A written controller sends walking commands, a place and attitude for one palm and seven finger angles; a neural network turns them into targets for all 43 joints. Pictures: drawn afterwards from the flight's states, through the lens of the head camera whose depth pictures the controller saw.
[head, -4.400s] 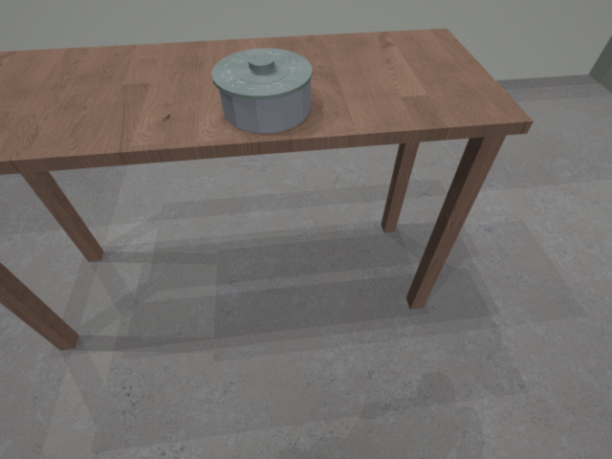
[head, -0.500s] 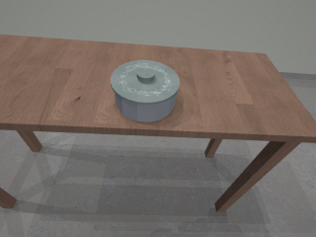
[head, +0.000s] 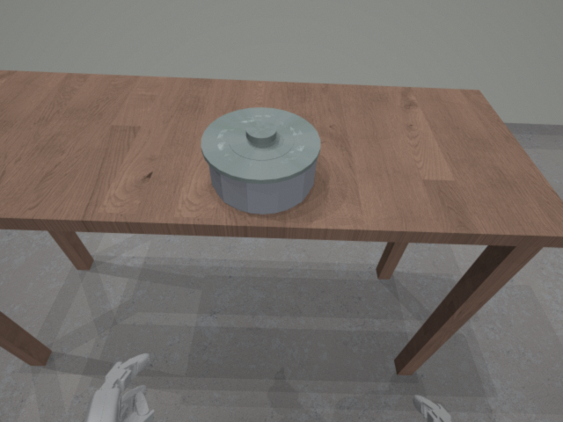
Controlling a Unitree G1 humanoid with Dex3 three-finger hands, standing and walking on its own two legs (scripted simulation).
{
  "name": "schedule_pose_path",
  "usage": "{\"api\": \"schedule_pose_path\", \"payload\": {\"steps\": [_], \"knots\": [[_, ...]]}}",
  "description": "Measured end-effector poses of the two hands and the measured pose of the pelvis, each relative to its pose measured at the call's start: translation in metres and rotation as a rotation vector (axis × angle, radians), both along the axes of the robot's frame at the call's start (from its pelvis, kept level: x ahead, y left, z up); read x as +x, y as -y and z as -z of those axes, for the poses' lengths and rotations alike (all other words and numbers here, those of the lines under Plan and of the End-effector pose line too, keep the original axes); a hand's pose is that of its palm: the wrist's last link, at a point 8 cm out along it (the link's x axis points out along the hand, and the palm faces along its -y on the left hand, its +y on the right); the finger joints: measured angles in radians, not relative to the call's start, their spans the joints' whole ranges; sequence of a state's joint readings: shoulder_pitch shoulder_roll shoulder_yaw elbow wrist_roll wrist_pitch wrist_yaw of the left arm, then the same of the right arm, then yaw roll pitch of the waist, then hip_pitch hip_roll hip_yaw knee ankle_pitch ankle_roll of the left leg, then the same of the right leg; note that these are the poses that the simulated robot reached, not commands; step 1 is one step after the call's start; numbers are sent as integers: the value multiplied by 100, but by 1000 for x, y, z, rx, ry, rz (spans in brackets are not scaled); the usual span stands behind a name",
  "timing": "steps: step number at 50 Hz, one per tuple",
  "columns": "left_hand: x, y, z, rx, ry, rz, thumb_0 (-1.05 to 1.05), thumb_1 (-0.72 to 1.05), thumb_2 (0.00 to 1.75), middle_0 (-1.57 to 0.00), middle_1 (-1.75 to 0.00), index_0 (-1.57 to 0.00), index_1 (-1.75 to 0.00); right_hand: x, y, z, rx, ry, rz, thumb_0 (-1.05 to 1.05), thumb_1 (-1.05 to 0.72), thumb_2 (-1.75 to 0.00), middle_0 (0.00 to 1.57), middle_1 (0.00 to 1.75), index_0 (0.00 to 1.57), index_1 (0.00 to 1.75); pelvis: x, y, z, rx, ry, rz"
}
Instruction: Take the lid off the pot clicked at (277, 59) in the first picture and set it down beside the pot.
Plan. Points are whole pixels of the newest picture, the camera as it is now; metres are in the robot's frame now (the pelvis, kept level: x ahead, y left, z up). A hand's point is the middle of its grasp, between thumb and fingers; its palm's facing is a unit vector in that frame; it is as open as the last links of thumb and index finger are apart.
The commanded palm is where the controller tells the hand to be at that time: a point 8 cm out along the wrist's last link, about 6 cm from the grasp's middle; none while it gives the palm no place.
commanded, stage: lift the closed hand beside the body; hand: left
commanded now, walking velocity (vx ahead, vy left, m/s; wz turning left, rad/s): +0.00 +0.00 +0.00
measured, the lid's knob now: (261, 132) +0.51 +0.06 +0.15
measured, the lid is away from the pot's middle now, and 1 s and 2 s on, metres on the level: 0.00 0.00 0.00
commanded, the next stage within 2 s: raise the hand higher, near the body in 0.42 s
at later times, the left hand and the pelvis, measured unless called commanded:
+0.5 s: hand (108, 386) +0.15 +0.20 +0.07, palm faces +0.30 -0.87 -0.38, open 3.0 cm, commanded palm +0.10 +0.23 +0.12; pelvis +0.01 -0.04 +0.01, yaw +0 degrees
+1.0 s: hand (96, 331) +0.18 +0.20 +0.14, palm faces +0.32 -0.84 -0.44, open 3.1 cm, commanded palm +0.13 +0.23 +0.18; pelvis +0.02 -0.04 +0.01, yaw -2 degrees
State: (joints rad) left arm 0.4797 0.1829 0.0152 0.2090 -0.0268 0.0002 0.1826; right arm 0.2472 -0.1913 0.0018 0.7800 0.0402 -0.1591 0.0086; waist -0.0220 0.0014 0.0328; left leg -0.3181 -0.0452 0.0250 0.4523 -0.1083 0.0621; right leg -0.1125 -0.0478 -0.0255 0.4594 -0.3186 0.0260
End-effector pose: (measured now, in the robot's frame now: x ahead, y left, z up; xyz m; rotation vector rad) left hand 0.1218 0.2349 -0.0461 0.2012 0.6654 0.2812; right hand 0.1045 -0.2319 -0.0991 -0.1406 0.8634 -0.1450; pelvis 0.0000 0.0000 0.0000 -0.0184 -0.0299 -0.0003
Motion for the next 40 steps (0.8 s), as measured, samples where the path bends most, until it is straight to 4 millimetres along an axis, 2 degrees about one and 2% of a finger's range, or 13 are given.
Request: {"api": "schedule_pose_path", "payload": {"steps": [2, 4, 9, 14, 19, 24, 29, 40], "knots": [[10, 0, -18, 14, 69, 25, 1, 91, 89, -39, -52, -40, -52, 15, 4, -11, 6, 74, 8, 1, -90, -89, 20, 30, 20, 30, -1, 3, -1, -2, -3, 12], [12, 1, -37, 33, 133, 56, 1, 91, 89, -47, -60, -47, -60, 31, 7, -24, 4, 152, 1, 1, -90, -89, 20, 30, 20, 30, -1, 7, -1, -3, -2, 21], [-1, -3, -62, 84, 198, 68, 1, 90, 89, -67, -81, -67, -82, 65, 16, -48, -24, 278, -50, 1, -90, -89, 20, 30, 20, 30, -3, 15, -2, -10, 9, 21], [-14, -8, -85, 129, 253, 31, 1, 90, 89, -88, -105, -89, -105, 85, 21, -58, -64, 309, -118, 1, -90, -89, 20, 30, 20, 30, -2, 23, -3, -14, 24, 8], [-14, -7, -108, 165, 320, 8, 1, 90, 89, -108, -127, -109, -127, 93, 22, -55, -71, 288, -152, 1, -90, -89, 20, 30, 20, 30, 3, 30, -5, -12, 37, 1], [-7, -6, -133, 216, 391, 22, 1, 90, 89, -121, -141, -122, -141, 93, 20, -48, -53, 252, -159, 1, -90, -89, 20, 30, 20, 30, 10, 36, -7, -5, 44, 4], [2, -5, -157, 273, 451, 51, 1, 90, 89, -126, -147, -127, -147, 92, 20, -41, -32, 226, -151, 1, -90, -89, 20, 30, 20, 30, 16, 39, -8, -1, 46, 11], [12, -7, -184, 342, 507, 86, 1, 89, 89, -129, -150, -130, -150, 99, 32, -41, -42, 223, -116, 1, -90, -89, 20, 30, 20, 30, 25, 40, -9, 2, 46, 29]]}}
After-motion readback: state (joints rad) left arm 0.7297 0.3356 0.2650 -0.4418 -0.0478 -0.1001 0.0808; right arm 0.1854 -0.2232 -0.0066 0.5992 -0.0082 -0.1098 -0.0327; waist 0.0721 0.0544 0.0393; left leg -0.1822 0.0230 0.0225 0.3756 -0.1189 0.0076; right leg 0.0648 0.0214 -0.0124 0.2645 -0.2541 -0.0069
